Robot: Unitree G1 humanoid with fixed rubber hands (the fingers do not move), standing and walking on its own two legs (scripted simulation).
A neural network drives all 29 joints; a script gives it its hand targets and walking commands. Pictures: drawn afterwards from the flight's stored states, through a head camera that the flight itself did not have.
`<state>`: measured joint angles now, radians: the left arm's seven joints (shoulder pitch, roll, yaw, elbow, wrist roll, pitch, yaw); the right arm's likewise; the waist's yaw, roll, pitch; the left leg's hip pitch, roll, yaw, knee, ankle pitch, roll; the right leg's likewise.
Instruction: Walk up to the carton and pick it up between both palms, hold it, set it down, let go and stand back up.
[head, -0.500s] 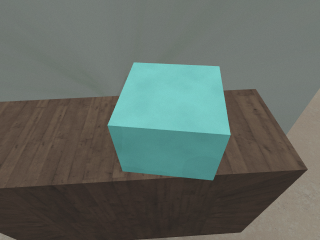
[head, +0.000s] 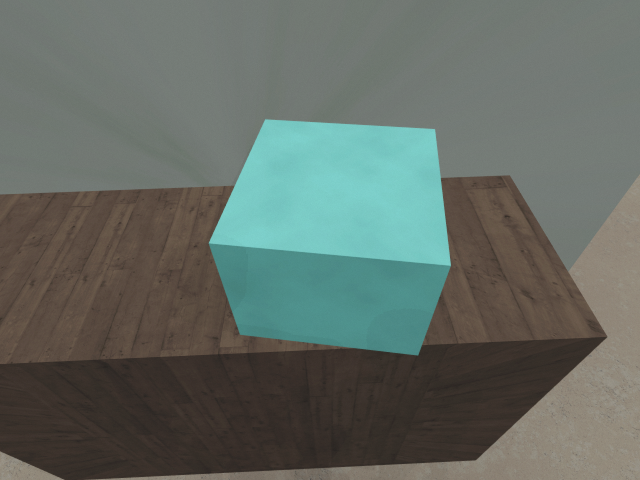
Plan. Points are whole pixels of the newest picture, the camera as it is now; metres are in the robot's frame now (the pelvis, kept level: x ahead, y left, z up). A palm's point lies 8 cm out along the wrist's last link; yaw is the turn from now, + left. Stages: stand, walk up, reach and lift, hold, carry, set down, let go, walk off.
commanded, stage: stand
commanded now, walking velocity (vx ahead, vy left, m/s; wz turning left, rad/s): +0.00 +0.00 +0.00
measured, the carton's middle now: (337, 231) +0.46 +0.00 +0.05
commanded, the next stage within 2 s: none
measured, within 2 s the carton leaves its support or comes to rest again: neither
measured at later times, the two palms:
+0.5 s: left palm out of the picture -0.08 +0.18 -0.15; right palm out of the picture -0.01 -0.25 -0.14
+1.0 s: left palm out of the picture -0.07 +0.23 -0.14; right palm out of the picture -0.06 -0.17 -0.14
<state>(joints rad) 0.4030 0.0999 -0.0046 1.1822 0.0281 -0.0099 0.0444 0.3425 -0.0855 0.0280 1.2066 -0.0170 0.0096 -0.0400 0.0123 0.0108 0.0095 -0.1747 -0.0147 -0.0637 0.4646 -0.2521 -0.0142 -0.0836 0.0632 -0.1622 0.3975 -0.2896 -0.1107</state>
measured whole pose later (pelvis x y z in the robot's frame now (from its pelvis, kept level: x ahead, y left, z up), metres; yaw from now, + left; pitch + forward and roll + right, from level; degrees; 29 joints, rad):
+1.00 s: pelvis -0.02 +0.03 +0.01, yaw -3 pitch -2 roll -1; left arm 0.43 0.12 -0.01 1.08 0.00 -0.02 0.06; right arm 0.31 -0.11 0.04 1.20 0.01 -0.01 -0.07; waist 0.00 0.01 0.02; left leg -0.18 0.02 0.06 0.43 -0.21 0.02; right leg -0.08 0.07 -0.12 0.31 -0.20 -0.07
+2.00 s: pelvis +0.04 +0.10 +0.00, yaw -1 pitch +0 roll +0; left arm 0.38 0.05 0.00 1.22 0.01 -0.01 0.06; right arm 0.35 -0.06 -0.02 1.15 0.00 -0.04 -0.04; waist -0.01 -0.01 0.01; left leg -0.12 -0.14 0.07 0.35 -0.25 0.14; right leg -0.09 -0.09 -0.10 0.43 -0.33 0.05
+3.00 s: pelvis +0.06 +0.08 +0.00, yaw +1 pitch -1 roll +1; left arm 0.35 0.05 -0.01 1.20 0.01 0.01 0.06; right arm 0.34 -0.08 -0.01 1.15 0.00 -0.03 -0.05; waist -0.01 0.00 0.05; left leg -0.06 -0.12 0.03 0.38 -0.29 0.11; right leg -0.01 -0.07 -0.13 0.41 -0.37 0.03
